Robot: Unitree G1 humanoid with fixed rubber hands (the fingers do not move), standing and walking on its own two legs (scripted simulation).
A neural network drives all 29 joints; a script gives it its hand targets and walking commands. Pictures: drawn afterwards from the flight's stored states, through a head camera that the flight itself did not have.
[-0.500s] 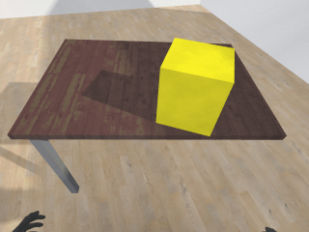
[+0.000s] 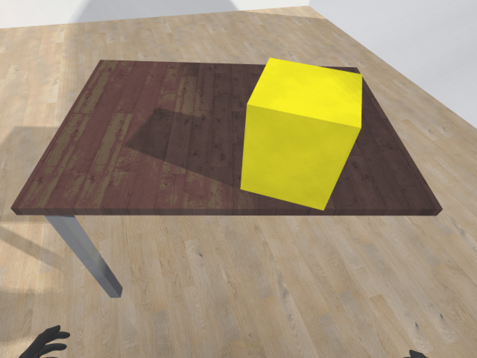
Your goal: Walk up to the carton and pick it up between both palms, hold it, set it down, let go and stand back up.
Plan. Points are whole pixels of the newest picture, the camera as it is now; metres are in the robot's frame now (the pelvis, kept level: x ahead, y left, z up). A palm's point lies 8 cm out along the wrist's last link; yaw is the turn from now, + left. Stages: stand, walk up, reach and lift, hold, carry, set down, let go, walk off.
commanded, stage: walk up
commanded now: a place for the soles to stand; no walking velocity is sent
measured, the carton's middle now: (297, 135) +0.60 -0.15 +0.03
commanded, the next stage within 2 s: none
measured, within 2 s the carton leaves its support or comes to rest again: neither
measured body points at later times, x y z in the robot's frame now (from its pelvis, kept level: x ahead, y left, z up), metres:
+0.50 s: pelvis +0.00 +0.00 +0.00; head +0.02 +0.01 +0.45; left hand +0.14 +0.33 -0.07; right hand +0.11 -0.33 -0.08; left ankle +0.03 +0.16 -0.72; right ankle +0.02 -0.11 -0.72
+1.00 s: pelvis +0.00 +0.00 +0.00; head +0.02 +0.01 +0.45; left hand +0.15 +0.33 -0.07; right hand +0.11 -0.33 -0.08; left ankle +0.03 +0.16 -0.72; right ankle +0.02 -0.11 -0.72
